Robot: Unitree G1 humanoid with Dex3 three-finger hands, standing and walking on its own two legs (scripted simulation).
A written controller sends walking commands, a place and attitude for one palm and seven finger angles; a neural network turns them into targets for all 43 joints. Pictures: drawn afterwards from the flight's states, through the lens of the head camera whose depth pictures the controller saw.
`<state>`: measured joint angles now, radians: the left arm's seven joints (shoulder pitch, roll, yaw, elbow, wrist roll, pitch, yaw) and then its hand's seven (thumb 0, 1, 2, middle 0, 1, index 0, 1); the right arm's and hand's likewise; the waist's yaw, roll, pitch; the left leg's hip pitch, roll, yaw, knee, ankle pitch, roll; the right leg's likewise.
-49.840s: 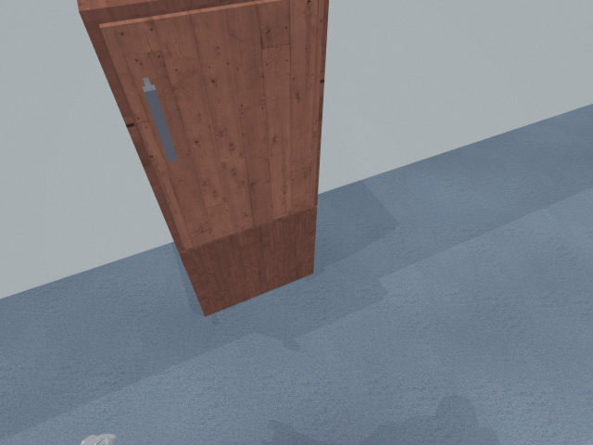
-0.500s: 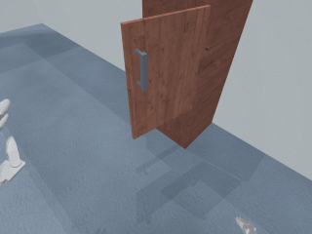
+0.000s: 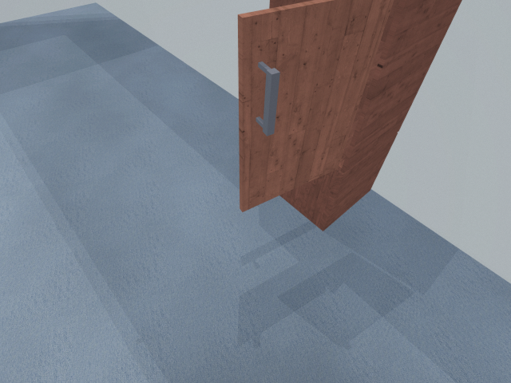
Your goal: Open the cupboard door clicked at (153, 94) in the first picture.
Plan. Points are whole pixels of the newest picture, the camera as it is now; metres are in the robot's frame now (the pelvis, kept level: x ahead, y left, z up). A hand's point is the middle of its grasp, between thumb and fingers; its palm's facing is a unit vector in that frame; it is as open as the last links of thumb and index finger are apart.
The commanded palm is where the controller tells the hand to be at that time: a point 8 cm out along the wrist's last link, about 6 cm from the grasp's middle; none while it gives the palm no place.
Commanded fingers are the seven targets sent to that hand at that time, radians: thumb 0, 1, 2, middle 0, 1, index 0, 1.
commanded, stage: let the arm hang, fingers relaxed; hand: left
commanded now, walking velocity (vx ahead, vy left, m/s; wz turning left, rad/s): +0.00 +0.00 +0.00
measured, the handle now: (265, 100) +0.67 +0.02 +0.09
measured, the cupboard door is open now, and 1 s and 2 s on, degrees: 79 79 79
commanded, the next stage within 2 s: look to check the result in 0.74 s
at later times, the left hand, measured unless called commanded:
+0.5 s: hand out of the picture +0.04 +0.22 -0.16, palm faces +0.02 -0.96 -0.28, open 7.4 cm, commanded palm none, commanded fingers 0.00 0.90 0.90 -0.20 -0.30 -0.20 -0.30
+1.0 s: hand out of the picture +0.10 +0.24 -0.14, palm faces -0.03 -0.94 -0.34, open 7.4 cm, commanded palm none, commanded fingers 0.00 0.90 0.90 -0.20 -0.30 -0.20 -0.30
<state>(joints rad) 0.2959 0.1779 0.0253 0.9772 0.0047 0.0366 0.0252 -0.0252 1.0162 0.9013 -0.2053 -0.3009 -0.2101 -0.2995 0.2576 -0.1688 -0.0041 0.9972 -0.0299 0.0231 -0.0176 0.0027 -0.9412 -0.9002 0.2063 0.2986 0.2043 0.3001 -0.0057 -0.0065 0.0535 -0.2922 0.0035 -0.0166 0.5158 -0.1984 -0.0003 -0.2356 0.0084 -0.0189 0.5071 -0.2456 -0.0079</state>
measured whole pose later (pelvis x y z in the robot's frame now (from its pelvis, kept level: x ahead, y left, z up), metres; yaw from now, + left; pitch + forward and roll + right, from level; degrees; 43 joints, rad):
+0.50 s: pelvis +0.00 +0.01 +0.01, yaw +0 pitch -2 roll +0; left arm 0.20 0.22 0.02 1.13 0.01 0.00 0.02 0.00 0.91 0.90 -0.20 -0.30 -0.20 -0.30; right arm 0.19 -0.21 -0.02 1.12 -0.02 0.01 -0.01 0.00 -0.91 -0.90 0.20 0.30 0.20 0.30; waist -0.01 0.03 0.05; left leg -0.22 -0.02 0.00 0.40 -0.15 0.01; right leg -0.18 -0.01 -0.01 0.43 -0.21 0.00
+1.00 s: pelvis +0.02 +0.00 +0.01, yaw -1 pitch -2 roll +0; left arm 0.10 0.30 0.02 1.13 0.01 -0.01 0.01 0.00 0.90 0.90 -0.20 -0.30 -0.20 -0.30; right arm 0.12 -0.32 -0.02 1.13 -0.02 0.01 0.00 0.00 -0.91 -0.90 0.20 0.30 0.20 0.30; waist -0.02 0.03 0.08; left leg -0.16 0.00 0.00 0.34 -0.14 -0.01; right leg -0.12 0.01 0.00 0.35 -0.20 -0.01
